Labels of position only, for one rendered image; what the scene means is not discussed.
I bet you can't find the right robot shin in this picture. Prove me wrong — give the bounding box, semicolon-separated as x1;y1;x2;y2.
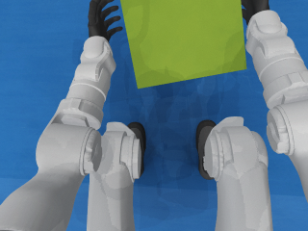
203;116;269;173

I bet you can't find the robot left foot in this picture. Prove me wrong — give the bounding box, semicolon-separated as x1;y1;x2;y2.
127;121;146;179

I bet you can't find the robot right upper arm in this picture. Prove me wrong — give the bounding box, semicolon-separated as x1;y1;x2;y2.
266;99;308;203

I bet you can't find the robot right forearm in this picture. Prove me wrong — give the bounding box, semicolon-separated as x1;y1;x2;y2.
245;10;308;109

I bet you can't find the robot left hand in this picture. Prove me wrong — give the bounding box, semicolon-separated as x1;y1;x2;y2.
88;0;123;42

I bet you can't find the robot left upper arm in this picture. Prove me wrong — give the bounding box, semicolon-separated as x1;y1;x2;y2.
0;123;103;231

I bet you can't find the robot right hand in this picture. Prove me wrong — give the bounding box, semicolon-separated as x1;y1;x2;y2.
241;0;270;26

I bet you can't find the robot left forearm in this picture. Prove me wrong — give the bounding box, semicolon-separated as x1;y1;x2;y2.
36;36;116;165

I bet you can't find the carton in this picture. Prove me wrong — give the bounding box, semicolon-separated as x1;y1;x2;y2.
120;0;247;89

